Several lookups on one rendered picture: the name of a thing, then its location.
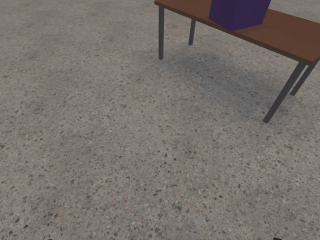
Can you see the carton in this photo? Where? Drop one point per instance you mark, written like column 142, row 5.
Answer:
column 238, row 14

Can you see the table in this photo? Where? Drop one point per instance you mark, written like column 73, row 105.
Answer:
column 291, row 36

